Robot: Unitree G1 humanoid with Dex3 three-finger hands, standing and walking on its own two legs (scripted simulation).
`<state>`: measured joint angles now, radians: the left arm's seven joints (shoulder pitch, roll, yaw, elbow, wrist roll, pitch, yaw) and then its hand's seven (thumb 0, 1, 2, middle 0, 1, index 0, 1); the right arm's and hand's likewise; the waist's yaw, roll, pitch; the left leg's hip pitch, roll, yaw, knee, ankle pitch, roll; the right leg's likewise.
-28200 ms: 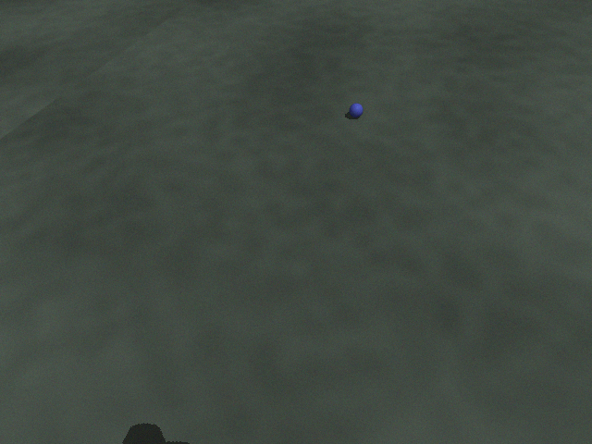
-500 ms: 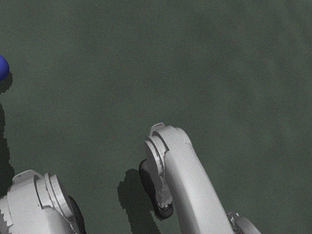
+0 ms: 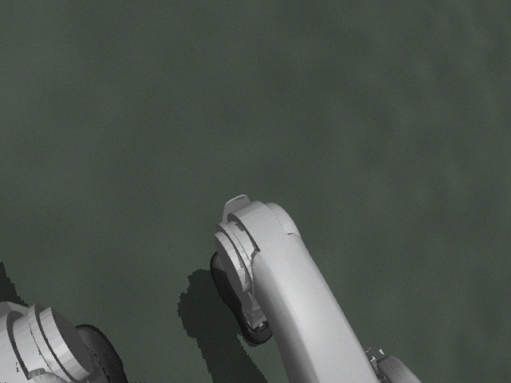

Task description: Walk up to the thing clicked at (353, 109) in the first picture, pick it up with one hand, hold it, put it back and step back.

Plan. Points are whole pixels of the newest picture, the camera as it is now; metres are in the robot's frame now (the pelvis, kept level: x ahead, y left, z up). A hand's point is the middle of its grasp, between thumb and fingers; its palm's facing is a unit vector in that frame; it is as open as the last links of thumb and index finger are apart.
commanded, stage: rest palm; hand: left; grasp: from above
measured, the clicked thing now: out of the picture +0.59 +0.28 -0.28
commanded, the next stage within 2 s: close in 1.18 s
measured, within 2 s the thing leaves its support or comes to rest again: neither
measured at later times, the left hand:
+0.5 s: hand out of the picture +0.55 +0.27 -0.23, palm faces -0.42 -0.10 -0.90, open 12.7 cm
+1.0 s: hand out of the picture +0.55 +0.28 -0.23, palm faces -0.41 -0.09 -0.91, open 13.2 cm
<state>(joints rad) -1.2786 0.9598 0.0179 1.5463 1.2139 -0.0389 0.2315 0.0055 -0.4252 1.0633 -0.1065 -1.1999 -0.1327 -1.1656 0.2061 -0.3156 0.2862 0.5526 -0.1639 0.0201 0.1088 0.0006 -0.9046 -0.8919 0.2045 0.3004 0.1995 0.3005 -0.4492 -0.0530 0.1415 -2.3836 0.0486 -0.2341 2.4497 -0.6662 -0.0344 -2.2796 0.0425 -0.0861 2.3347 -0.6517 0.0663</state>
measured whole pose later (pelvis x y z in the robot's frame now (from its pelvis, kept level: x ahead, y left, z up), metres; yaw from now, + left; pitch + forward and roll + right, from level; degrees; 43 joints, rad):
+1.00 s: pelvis +0.00 +0.01 -0.01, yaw -3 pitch +31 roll -14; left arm -1.31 1.08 -0.02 1.66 1.23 -0.10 0.43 0.00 -0.43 1.10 -0.08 -1.18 -0.08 -1.16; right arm 0.15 -0.32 0.40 0.57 -0.22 -0.08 0.13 0.00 -0.91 -0.90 0.20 0.30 0.20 0.30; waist -0.50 -0.12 0.20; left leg -2.39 0.05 -0.28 2.50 -0.69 -0.02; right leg -2.25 0.06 -0.12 2.34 -0.66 0.09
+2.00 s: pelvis +0.00 +0.01 +0.00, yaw -4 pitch +31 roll -15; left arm -1.32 1.09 -0.04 1.63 1.20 -0.06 0.43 0.00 -0.31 0.95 -0.10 -1.11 -0.13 -1.07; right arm 0.14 -0.34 0.42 0.53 -0.23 -0.06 0.13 0.00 -0.90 -0.89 0.20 0.30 0.20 0.30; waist -0.50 -0.13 0.23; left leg -2.38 0.05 -0.29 2.49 -0.69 -0.02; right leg -2.23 0.05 -0.14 2.31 -0.65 0.08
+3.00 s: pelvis +0.00 +0.01 +0.00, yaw -4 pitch +31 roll -16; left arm -1.31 1.08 -0.04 1.58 1.18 -0.06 0.41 0.00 -0.14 1.16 -0.19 -1.28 -0.20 -1.25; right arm 0.12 -0.34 0.42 0.53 -0.22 -0.03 0.13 0.00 -0.92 -0.90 0.20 0.30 0.20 0.30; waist -0.48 -0.12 0.23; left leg -2.39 0.05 -0.28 2.48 -0.69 -0.01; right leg -2.23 0.05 -0.13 2.30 -0.66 0.08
